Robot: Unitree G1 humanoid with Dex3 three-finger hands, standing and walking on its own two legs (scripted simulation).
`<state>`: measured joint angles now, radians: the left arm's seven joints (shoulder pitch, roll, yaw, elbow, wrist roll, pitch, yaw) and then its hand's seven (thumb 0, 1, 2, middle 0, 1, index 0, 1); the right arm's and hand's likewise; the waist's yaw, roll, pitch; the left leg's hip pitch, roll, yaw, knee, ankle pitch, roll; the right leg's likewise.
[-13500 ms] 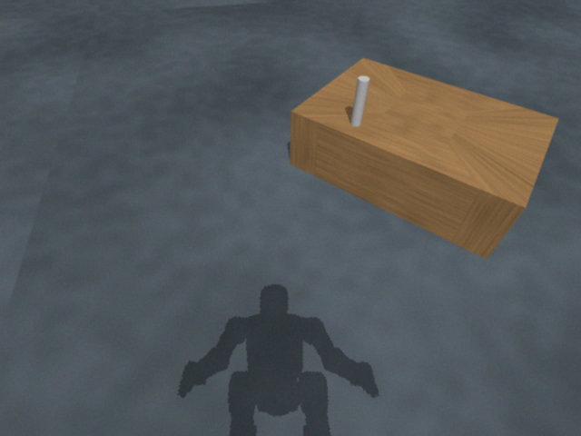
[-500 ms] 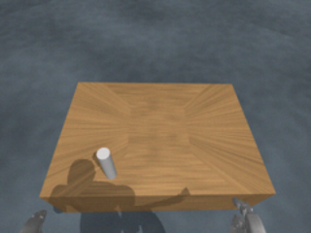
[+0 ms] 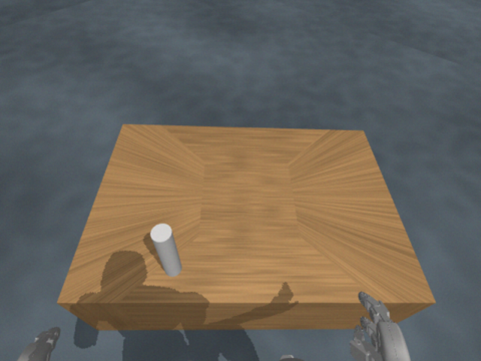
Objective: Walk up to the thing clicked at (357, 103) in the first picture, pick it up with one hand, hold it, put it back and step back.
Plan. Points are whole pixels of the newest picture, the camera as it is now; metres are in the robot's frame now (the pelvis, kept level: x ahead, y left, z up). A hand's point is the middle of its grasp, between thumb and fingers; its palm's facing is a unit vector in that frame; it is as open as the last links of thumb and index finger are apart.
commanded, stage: go down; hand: left
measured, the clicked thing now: (167, 252) +0.43 +0.18 -0.27
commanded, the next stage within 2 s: none
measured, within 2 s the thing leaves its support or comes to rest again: neither
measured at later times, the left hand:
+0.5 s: hand (55, 342) +0.18 +0.29 -0.06, palm faces +0.14 -0.93 -0.33, open 17.2 cm
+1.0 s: hand (39, 266) +0.29 +0.34 -0.02, palm faces +0.17 -0.97 -0.19, open 17.4 cm
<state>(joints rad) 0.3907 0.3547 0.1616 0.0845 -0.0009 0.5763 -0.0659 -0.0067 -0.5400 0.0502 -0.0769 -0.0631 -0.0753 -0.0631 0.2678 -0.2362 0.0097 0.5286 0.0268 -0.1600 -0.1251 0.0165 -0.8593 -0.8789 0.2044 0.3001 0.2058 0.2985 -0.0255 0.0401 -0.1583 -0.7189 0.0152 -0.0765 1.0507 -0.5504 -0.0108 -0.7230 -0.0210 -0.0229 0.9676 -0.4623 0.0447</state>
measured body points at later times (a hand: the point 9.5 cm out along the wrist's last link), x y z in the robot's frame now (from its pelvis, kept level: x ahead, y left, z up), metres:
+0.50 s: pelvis -0.02 +0.00 +0.00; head +0.02 +0.01 +0.44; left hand +0.17 +0.33 -0.03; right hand +0.14 -0.26 -0.07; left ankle -0.02 +0.12 -0.67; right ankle +0.01 -0.15 -0.67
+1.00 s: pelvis -0.03 +0.00 -0.01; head +0.05 +0.02 +0.44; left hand +0.28 +0.39 -0.01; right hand +0.04 -0.28 -0.10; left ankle -0.02 +0.12 -0.67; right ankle +0.01 -0.15 -0.67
